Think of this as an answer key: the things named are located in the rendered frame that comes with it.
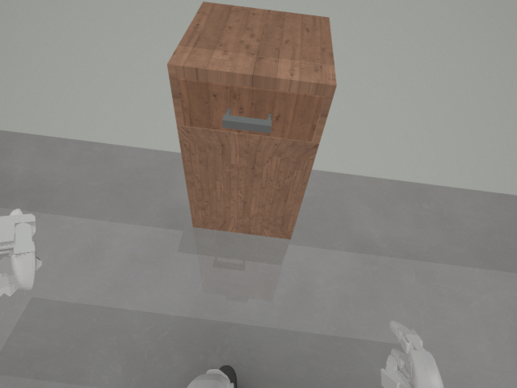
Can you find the drawer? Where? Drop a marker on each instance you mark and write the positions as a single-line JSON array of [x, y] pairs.
[[294, 115]]

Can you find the handle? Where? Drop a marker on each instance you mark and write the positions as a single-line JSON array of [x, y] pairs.
[[246, 123]]

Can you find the robot right hand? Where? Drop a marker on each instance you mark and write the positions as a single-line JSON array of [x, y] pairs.
[[419, 369]]

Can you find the left robot shin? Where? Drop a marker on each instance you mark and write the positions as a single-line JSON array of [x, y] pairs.
[[217, 371]]

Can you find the robot left hand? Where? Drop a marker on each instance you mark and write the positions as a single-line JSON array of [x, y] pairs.
[[18, 269]]

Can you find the left robot foot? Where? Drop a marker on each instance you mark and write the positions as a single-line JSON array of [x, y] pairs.
[[230, 373]]

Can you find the cabinet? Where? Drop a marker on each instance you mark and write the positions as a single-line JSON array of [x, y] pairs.
[[240, 182]]

